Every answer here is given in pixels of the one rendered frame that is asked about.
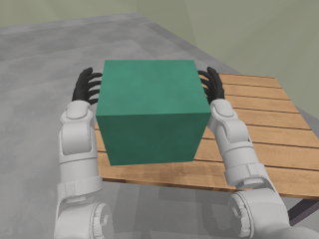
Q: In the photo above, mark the table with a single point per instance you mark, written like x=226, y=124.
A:
x=282, y=140

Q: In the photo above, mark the left robot upper arm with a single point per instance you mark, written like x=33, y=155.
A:
x=85, y=221

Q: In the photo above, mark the right robot upper arm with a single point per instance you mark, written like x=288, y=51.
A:
x=260, y=214

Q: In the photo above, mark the left robot forearm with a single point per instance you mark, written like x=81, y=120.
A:
x=78, y=153

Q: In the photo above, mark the robot right hand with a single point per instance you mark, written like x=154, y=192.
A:
x=214, y=90

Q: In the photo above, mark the carton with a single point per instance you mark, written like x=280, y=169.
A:
x=151, y=111

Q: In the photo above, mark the right robot forearm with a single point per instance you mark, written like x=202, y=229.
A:
x=242, y=167

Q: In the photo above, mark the robot left hand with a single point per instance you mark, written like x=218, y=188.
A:
x=81, y=90

